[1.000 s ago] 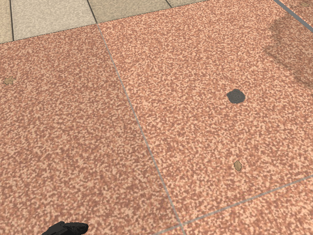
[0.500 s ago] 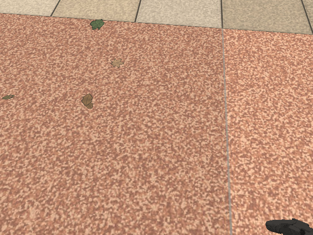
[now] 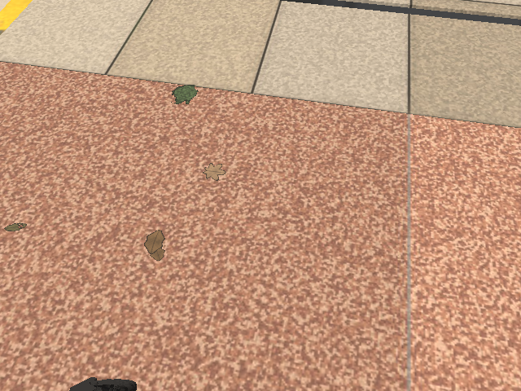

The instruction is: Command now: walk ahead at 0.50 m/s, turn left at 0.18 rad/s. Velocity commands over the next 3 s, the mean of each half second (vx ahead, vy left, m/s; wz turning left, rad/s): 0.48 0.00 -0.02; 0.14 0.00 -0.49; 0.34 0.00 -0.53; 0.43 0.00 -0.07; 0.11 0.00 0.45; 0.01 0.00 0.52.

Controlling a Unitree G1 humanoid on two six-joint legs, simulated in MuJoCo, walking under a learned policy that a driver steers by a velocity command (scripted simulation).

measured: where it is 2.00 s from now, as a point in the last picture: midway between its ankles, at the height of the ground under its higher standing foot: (316, 313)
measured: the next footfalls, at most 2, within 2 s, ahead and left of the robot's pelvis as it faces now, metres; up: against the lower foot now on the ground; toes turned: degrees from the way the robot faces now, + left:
right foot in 0.02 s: +0.18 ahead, -0.10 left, +0.00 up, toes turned -1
left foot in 0.54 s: +0.45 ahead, +0.09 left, +0.00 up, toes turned -3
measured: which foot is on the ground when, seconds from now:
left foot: down 0.00-0.04, up 0.06-0.52, down 0.54-1.00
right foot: up 0.00-0.00, down 0.02-0.54, up 0.56-0.98, down 1.00-1.00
